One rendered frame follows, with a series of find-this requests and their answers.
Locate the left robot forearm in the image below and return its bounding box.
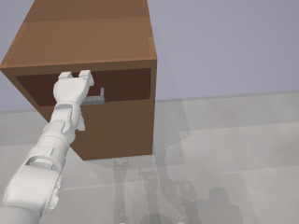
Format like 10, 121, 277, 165
2, 101, 81, 205

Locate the left robot hand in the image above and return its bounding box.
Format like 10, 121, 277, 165
53, 70, 94, 131

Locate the left robot upper arm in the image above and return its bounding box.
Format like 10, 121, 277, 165
0, 164, 64, 224

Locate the handle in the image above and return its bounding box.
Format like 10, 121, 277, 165
81, 88, 106, 105

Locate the cabinet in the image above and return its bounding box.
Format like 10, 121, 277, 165
0, 0, 158, 161

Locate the drawer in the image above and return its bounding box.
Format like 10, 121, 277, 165
15, 68, 150, 106

